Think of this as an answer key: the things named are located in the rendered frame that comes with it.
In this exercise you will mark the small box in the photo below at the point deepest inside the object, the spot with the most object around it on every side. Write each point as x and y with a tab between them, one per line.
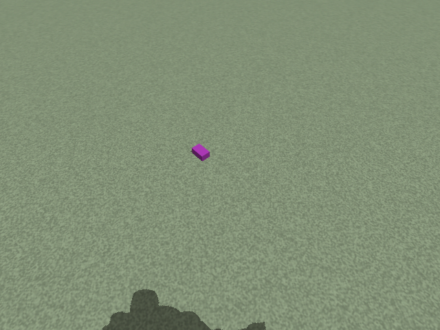
201	152

